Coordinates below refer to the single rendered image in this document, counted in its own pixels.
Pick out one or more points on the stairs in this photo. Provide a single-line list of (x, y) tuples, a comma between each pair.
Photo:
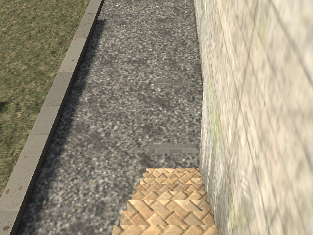
[(168, 201)]

